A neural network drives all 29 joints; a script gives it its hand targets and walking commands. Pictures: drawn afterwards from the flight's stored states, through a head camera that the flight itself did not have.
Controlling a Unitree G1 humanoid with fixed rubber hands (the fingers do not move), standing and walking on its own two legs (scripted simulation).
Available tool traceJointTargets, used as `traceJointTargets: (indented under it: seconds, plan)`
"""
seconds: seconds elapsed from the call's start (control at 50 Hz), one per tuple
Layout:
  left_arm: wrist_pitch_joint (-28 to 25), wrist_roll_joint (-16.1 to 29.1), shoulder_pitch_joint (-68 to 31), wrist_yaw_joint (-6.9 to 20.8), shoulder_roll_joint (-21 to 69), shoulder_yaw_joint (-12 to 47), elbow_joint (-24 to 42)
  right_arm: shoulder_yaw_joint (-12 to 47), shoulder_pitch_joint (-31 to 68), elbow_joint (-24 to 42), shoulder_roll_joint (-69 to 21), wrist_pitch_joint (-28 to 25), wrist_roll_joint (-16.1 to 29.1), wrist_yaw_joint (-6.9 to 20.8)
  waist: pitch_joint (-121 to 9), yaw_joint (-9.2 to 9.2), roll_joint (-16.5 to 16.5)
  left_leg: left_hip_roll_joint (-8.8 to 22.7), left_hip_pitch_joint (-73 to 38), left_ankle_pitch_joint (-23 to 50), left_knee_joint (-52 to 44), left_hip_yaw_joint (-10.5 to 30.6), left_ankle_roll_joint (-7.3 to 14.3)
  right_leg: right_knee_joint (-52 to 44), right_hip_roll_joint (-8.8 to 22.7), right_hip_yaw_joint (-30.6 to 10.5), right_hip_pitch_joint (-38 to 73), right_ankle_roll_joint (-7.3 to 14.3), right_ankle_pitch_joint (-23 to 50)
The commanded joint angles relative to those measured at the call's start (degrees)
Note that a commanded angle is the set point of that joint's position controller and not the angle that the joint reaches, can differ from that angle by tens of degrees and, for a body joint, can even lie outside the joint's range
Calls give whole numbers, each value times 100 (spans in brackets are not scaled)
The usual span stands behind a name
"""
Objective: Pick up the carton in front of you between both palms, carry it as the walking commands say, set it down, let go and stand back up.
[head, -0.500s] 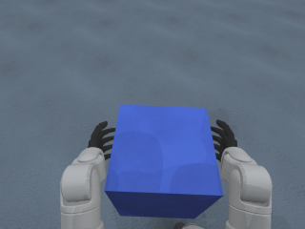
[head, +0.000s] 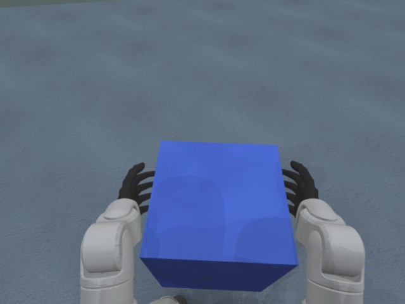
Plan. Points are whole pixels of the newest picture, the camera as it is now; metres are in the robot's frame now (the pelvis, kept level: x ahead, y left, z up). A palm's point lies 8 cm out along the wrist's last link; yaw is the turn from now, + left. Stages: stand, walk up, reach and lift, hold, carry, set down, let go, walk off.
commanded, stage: carry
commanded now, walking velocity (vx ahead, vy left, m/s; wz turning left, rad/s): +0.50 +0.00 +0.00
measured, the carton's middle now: (214, 222) +0.27 +0.00 +0.02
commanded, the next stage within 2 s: none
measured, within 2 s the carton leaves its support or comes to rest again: neither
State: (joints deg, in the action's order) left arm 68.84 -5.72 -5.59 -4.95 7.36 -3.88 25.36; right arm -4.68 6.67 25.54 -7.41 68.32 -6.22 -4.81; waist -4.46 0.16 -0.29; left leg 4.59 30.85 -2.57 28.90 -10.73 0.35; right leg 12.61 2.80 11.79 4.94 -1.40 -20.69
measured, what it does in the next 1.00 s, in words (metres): walks ahead: left foot, then right foot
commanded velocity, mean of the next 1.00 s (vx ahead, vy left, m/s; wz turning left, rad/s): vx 0.29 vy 0.00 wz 0.00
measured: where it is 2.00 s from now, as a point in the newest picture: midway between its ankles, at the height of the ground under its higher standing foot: (213, 219)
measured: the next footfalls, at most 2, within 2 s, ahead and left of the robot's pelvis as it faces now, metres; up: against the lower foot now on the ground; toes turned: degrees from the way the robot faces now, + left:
left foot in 0.04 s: +0.20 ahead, +0.11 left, +0.00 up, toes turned +11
right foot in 0.52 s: +0.54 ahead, -0.11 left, +0.00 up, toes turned -12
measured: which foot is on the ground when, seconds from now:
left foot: up 0.00-0.02, down 0.04-0.56, up 0.58-0.92, down 0.94-1.00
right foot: down 0.00-0.06, up 0.08-0.50, down 0.52-0.98, up 1.00-1.00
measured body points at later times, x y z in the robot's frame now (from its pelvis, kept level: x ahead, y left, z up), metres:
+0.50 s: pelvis +0.34 +0.00 +0.00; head +0.34 +0.00 +0.45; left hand +0.61 +0.15 +0.08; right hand +0.62 -0.15 +0.08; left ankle +0.17 +0.10 -0.73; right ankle +0.48 -0.11 -0.72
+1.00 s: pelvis +0.63 +0.01 +0.00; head +0.64 +0.01 +0.45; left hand +0.91 +0.15 +0.08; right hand +0.91 -0.15 +0.09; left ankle +0.71 +0.09 -0.74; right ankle +0.50 -0.10 -0.73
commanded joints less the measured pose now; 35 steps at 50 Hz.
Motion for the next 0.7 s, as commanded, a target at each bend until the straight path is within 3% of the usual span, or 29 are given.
traceJointTargets:
  seconds: [0.0,0.02,0.04,0.06,0.08,0.12,0.14,0.18,0.24,0.34,0.42,0.46,0.5,0.52,0.54,0.56,0.58,0.6,0.62,0.64,0.68]
  plan:
    - [129,2188,-2552,1432,4500,3797,358,3977,2228,16,-4758,202,2243,1358,-958,-56,820,-521,-1635,-98,-495,-558,108,1357,907,233,-74,388,4424]
    - [178,2191,-2629,1423,4437,3815,361,3885,2212,-81,-4696,238,2227,1373,-1360,-156,461,-393,-2887,-501,-400,-345,131,2434,698,260,-817,262,3792]
    - [246,2245,-2817,1408,4440,3869,442,3770,2216,-213,-4584,246,2153,1399,-1864,-230,-724,1187,-4222,-1256,-707,1994,689,4170,284,106,-2380,0,2261]
    - [283,2268,-2849,1417,4432,3882,467,3794,2164,-387,-4720,223,2182,1413,-2069,-180,-2006,2016,-4911,-981,-1562,3972,1302,5536,-422,-343,-3794,-77,-475]
    - [257,2252,-2946,1426,4590,3931,314,3793,2260,-301,-4856,215,2264,1427,-1897,-150,-1469,2026,-4793,-25,-1496,3569,1333,6297,-122,-998,-4246,76,-674]
    - [147,2289,-3107,1461,4989,3973,250,3852,2482,-237,-5249,141,2310,1447,-1746,-145,-450,1691,-4119,1213,-1245,2372,961,6039,380,-1220,-4292,267,-125]
    - [97,2317,-3160,1461,5169,4001,236,3898,2611,-178,-5390,104,2357,1457,-1703,-103,-322,1565,-3789,1001,-1395,1988,761,5545,512,-1238,-4112,264,206]
    - [8,2302,-3110,1425,5343,4034,245,3940,2670,-70,-5494,50,2404,1484,-1736,-78,-556,1371,-3535,586,-1627,1444,606,5000,465,-1015,-3840,199,550]
    - [-66,2213,-2960,1338,5345,4065,298,3939,2551,25,-5395,31,2435,1530,-1493,-80,-725,1238,-3576,415,-1893,997,707,4084,429,-740,-4068,76,853]
    - [56,2130,-2724,1289,5076,4009,274,3822,2243,-85,-5032,133,2306,1520,-949,-106,-754,976,-3751,1007,-1926,462,678,2420,295,-299,-4149,4,1551]
    - [161,2184,-2747,1378,4960,3986,118,3769,2164,-309,-4950,191,2165,1500,-555,-124,-888,937,-3789,1574,-1823,216,543,1615,92,4,-3728,181,2001]
    - [174,2213,-2781,1419,4960,3957,33,3793,2223,-375,-4964,194,2144,1499,-634,-85,-965,927,-3853,2282,-1325,38,404,1422,-15,112,-3129,294,1939]
    - [148,2197,-2653,1456,4998,3888,-153,3853,2286,-407,-4983,186,2148,1503,-1203,70,-611,565,-3186,2474,344,-402,125,1147,-389,483,-1219,317,1476]
    - [136,2188,-2596,1475,4993,3850,-209,3870,2328,-431,-4962,175,2145,1509,-1575,200,55,416,-2193,1025,1735,-311,-31,942,566,-773,-126,374,809]
    - [48,2132,-2632,1511,4983,3793,-404,3968,2460,-220,-5083,191,2202,1498,-2101,144,1721,-360,-176,-1053,3560,4,-271,357,2156,-3563,1368,1316,130]
    - [-8,2228,-2526,1526,5233,3848,-404,3994,2586,-240,-5093,147,2215,1514,-1953,148,1676,-473,471,-2423,4431,738,-144,-50,2234,-4051,1173,1463,1284]
    - [-71,2281,-2694,1537,5373,3875,-229,4070,2654,-307,-5359,74,2269,1525,-1903,132,1267,-115,590,-2333,4728,1035,32,188,2084,-3246,977,1338,2129]
    - [-134,2319,-2791,1541,5557,3922,-158,4107,2682,-285,-5532,-12,2300,1531,-1855,116,646,86,573,-2085,4597,1066,80,406,1974,-2608,652,1210,3236]
    - [-193,2344,-2887,1536,5658,3960,-57,4146,2649,-306,-5668,-86,2323,1526,-1722,95,285,243,421,-1791,4113,1068,72,403,1804,-2009,295,1016,3804]
    - [-246,2361,-2877,1537,5707,3992,5,4176,2589,-288,-5745,-152,2327,1509,-1740,78,393,291,163,-1591,3618,999,41,342,1670,-1559,95,823,4005]
    - [-316,2368,-2679,1563,5706,4022,84,4227,2296,-300,-5837,-262,2255,1451,-1761,58,652,122,-62,-1453,2924,707,-41,324,1495,-1024,-6,729,4535]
